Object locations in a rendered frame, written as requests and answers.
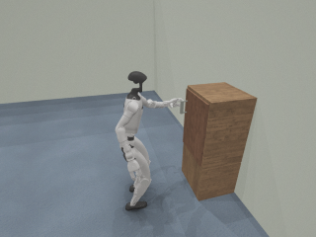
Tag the right robot forearm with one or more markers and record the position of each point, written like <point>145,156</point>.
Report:
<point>122,139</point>

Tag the right robot upper arm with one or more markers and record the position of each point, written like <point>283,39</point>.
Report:
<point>130,110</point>

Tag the left robot forearm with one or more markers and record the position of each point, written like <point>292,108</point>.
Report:
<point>161,105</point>

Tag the robot right hand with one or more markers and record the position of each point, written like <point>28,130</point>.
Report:
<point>133,166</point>

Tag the handle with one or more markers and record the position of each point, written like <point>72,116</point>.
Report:
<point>182,107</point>

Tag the left robot upper arm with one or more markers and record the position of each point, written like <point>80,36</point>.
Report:
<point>147,103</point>

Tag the robot left foot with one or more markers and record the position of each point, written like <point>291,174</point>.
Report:
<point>131,188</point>

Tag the cupboard door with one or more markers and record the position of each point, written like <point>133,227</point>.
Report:
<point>195,124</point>

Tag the robot left shin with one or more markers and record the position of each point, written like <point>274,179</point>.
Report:
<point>137,176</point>

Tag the robot left hand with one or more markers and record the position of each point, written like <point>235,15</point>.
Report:
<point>173,102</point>

